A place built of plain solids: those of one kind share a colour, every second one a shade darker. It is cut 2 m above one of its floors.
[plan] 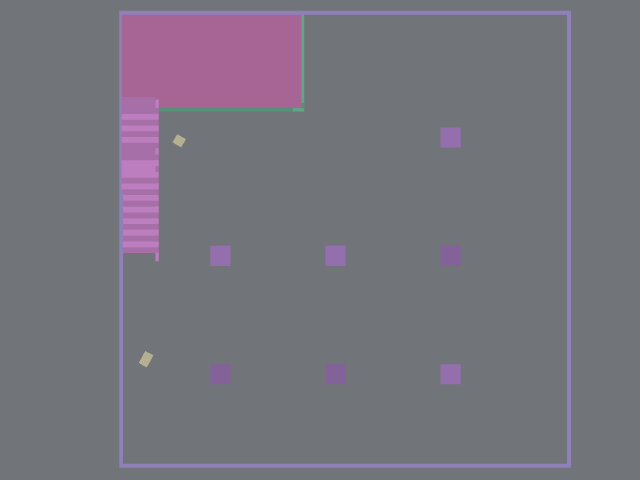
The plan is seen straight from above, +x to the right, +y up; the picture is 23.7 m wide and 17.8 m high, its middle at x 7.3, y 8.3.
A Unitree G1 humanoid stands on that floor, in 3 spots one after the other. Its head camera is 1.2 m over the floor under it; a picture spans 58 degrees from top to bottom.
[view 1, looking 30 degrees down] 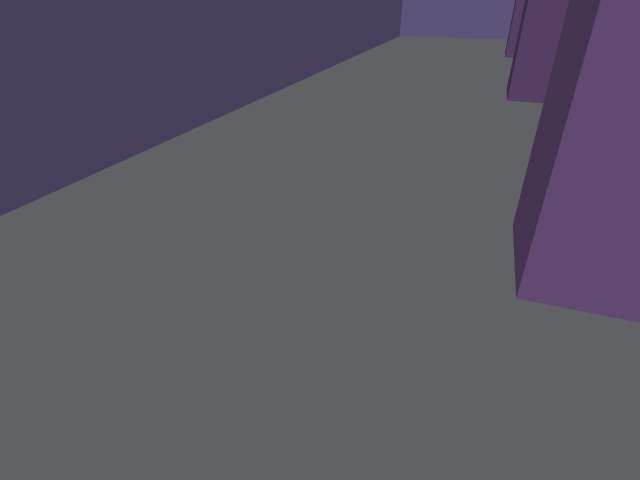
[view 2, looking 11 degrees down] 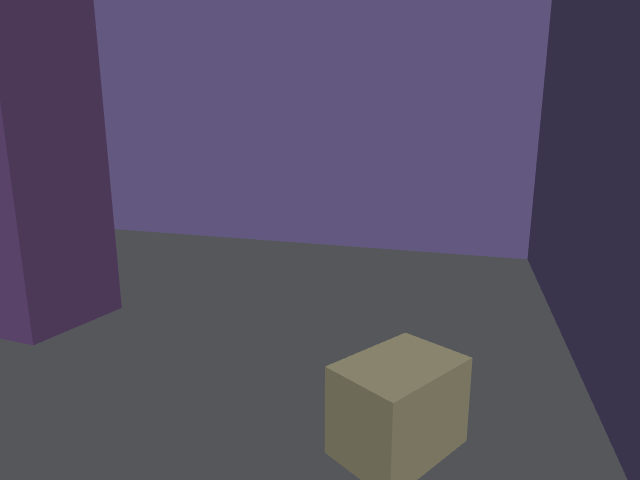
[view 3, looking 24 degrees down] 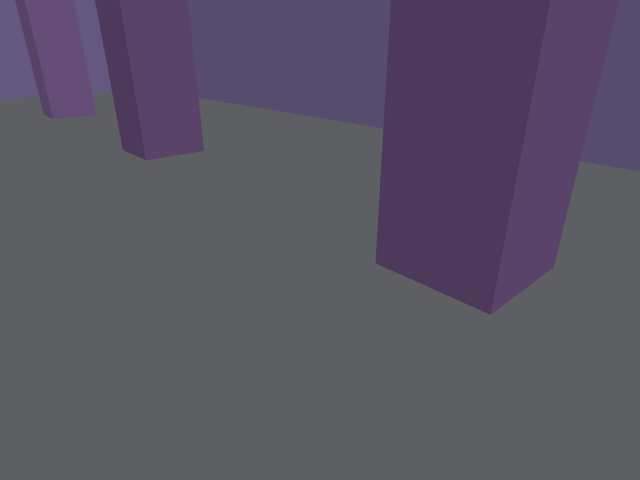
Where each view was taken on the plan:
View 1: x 14.28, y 2.65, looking -160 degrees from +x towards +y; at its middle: ground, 2.40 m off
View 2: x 0.60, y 5.51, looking -70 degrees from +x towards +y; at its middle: wall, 5.98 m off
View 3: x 2.46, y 5.51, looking -42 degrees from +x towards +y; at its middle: ground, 2.95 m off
